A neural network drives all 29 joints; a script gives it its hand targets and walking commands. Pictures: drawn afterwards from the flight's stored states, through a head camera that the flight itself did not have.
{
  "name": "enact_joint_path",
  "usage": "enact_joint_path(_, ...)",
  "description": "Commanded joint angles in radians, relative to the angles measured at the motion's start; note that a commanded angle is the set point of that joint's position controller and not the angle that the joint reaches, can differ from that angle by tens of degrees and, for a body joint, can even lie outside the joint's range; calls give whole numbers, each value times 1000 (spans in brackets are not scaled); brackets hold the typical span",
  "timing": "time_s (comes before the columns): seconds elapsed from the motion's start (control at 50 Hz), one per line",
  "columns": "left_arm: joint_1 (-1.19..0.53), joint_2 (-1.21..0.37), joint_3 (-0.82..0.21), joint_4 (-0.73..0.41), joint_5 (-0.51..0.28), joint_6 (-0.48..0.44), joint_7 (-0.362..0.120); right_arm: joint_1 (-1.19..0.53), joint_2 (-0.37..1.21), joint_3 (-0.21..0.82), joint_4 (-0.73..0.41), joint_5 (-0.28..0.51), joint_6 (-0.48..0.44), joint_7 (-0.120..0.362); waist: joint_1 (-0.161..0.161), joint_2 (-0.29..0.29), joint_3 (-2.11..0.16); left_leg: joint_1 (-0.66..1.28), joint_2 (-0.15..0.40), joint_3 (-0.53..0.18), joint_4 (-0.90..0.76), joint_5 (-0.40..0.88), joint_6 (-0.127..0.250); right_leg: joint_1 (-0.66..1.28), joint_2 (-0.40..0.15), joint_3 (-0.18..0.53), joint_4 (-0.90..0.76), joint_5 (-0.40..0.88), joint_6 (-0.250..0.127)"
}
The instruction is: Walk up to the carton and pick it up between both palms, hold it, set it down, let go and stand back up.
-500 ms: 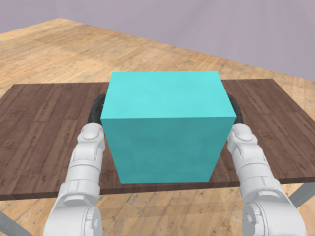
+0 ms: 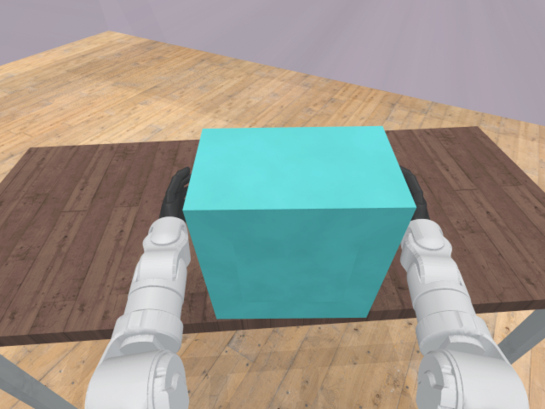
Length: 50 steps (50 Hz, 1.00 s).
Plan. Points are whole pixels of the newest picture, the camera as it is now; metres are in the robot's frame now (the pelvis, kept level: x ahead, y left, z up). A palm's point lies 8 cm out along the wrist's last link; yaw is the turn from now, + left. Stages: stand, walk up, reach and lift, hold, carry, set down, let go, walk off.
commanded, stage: set down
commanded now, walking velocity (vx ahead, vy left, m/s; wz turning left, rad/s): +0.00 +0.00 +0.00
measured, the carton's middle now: (291, 231) +0.39 -0.05 +0.06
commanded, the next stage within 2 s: none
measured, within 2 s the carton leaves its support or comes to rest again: neither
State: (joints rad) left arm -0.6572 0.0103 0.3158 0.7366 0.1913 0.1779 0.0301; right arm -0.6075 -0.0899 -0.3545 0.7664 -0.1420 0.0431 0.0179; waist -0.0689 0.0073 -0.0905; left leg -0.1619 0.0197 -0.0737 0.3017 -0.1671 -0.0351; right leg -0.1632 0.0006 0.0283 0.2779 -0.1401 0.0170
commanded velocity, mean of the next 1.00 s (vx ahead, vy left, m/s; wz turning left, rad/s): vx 0.00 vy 0.00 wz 0.00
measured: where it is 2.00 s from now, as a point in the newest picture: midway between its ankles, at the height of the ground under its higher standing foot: outside the picture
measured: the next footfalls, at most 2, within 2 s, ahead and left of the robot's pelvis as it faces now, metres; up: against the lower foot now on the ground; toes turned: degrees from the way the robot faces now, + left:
none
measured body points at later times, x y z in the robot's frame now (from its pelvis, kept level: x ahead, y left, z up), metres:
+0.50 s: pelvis +0.00 +0.00 +0.00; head +0.01 +0.01 +0.45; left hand +0.42 +0.14 +0.10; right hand +0.38 -0.23 +0.10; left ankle -0.01 +0.14 -0.75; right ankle +0.00 -0.13 -0.75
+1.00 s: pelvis +0.02 +0.00 +0.00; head +0.03 +0.01 +0.45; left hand +0.42 +0.14 +0.10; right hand +0.38 -0.23 +0.10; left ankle -0.01 +0.14 -0.75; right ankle +0.00 -0.13 -0.75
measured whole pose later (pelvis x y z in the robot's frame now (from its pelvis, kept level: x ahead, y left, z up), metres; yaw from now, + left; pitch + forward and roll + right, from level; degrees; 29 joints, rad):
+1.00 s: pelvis +0.02 +0.00 +0.00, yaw -2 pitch -1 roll +0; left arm -0.58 -0.08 0.40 0.53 0.29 0.11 -0.03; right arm -0.54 -0.03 -0.41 0.66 -0.19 -0.12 0.06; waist -0.06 -0.02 0.04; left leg -0.08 0.03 -0.01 0.28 -0.19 -0.03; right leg -0.10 -0.01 0.03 0.28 -0.16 0.02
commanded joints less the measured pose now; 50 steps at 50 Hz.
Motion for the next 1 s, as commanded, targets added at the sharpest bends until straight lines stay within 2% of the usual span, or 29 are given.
enact_joint_path(0.0,-589,-463,-249,-83,5,-68,-159,-684,462,268,-163,-34,-116,147,4,-72,-345,21,-60,130,-60,119,4,268,20,-106,36,397,58)
enact_joint_path(0.1,-591,-456,-231,-90,23,-80,-158,-666,454,233,-162,-61,-137,159,14,-53,-358,55,-54,142,-61,117,-1,229,22,-123,26,334,53)
enact_joint_path(0.12,-587,-454,-231,-81,27,-83,-156,-653,449,224,-153,-72,-141,162,9,-55,-347,68,-51,143,-59,114,-3,208,24,-128,22,316,53)
enact_joint_path(0.18,-555,-439,-197,-75,52,-81,-151,-608,449,215,-126,-90,-141,172,29,-56,-305,82,-47,151,-61,110,5,184,23,-130,9,261,50)
enact_joint_path(0.2,-541,-438,-192,-62,55,-77,-153,-599,447,204,-126,-92,-141,172,25,-56,-295,81,-47,152,-63,99,8,180,21,-129,5,251,52)
enact_joint_path(0.26,-509,-437,-194,-75,60,-73,-152,-589,434,210,-147,-94,-149,172,35,-54,-298,93,-44,151,-54,138,3,178,25,-134,10,278,51)
enact_joint_path(0.34,-479,-445,-199,-81,76,-75,-147,-538,419,198,-116,-101,-156,181,23,-20,-282,133,-39,149,-46,167,-9,150,25,-141,8,280,45)
enact_joint_path(0.42,-416,-441,-196,-81,84,-71,-148,-500,404,210,-116,-97,-159,179,30,-27,-258,146,-36,148,-35,205,-13,157,31,-145,9,301,44)
enact_joint_path(0.46,-383,-448,-207,-116,79,-72,-149,-473,401,222,-126,-94,-164,180,29,-36,-273,159,-37,147,-24,250,-12,168,35,-147,15,358,48)
enact_joint_path(0.52,-362,-447,-213,-118,80,-75,-153,-456,405,238,-140,-94,-172,177,25,-46,-273,130,-40,149,-26,240,-5,197,29,-141,25,397,54)
enact_joint_path(0.58,-330,-441,-232,-132,78,-79,-149,-412,382,243,-126,-98,-177,174,16,-32,-250,134,-36,146,-24,250,-11,189,32,-141,31,409,53)
enact_joint_path(0.62,-297,-434,-216,-122,89,-70,-153,-391,391,262,-118,-90,-170,171,26,-43,-193,129,-39,149,-22,262,-6,208,28,-134,32,435,57)
enact_joint_path(0.72,-265,-438,-215,-151,85,-50,-161,-371,384,262,-131,-82,-162,173,34,-39,-175,98,-39,146,-38,221,0,210,25,-132,32,411,55)
enact_joint_path(0.8,-245,-442,-214,-166,95,-44,-165,-334,372,237,-116,-89,-164,172,17,-20,-146,130,-36,148,-33,234,-10,183,28,-139,21,388,52)
enact_joint_path(0.82,-233,-434,-202,-162,99,-41,-165,-331,365,241,-119,-89,-160,172,30,-20,-144,133,-38,150,-31,243,-9,188,27,-138,22,392,51)
enact_joint_path(0.84,-224,-402,-201,-170,93,-42,-158,-322,321,236,-129,-78,-161,171,29,-12,-157,145,-36,151,-27,258,-15,182,31,-138,29,403,50)
enact_joint_path(0.88,-220,-428,-180,-170,110,-37,-162,-316,360,231,-130,-94,-154,175,36,-27,-123,136,-38,154,-39,221,-4,171,26,-140,15,358,53)
enact_joint_path(0.9,-213,-420,-185,-179,103,-36,-163,-310,348,224,-137,-94,-155,175,28,-24,-137,139,-35,153,-36,231,-6,172,27,-139,21,381,53)
enact_joint_path(0.92,-218,-406,-166,-159,108,-35,-164,-315,343,223,-124,-97,-148,175,38,-34,-117,121,-38,157,-44,198,0,173,23,-134,15,353,53)
enact_joint_path(0.96,-223,-411,-167,-177,111,-32,-163,-306,339,209,-129,-105,-146,179,37,-19,-121,128,-35,157,-49,191,-5,164,24,-139,17,333,53)
enact_joint_path(0.98,-222,-389,-165,-180,104,-37,-157,-306,319,202,-136,-105,-150,177,36,-29,-133,136,-36,159,-45,194,-5,156,25,-138,15,333,55)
